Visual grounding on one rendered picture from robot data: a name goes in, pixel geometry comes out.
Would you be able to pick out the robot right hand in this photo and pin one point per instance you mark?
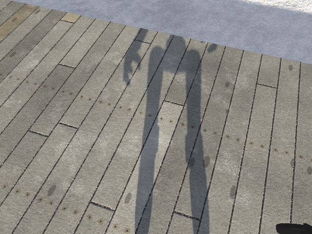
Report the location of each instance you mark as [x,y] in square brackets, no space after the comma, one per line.
[293,228]

